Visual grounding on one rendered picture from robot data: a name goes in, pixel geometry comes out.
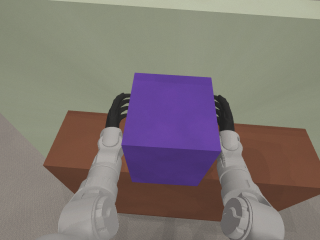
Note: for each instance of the robot left upper arm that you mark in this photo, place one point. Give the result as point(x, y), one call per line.
point(92, 218)

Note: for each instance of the right robot forearm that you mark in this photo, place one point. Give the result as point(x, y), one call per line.
point(233, 173)

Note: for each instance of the robot right hand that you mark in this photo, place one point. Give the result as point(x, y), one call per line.
point(225, 118)

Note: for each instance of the robot left hand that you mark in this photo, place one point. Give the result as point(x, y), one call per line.
point(114, 116)

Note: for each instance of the robot right upper arm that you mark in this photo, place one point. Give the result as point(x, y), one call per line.
point(247, 219)

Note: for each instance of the carton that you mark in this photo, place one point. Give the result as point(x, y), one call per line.
point(171, 133)

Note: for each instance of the left robot forearm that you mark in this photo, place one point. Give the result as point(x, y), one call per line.
point(105, 170)

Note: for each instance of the pedestal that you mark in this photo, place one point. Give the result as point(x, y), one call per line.
point(281, 161)

